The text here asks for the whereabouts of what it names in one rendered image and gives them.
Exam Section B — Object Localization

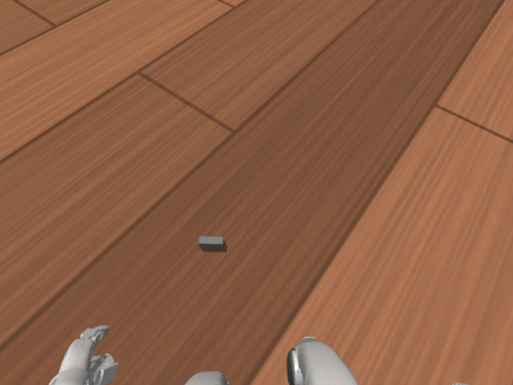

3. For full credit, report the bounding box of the small box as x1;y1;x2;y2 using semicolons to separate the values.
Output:
199;236;224;248

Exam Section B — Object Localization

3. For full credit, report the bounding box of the left robot hand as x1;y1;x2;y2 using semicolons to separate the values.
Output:
59;326;119;385

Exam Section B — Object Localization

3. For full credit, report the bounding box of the left robot arm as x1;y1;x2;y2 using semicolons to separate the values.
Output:
49;368;91;385

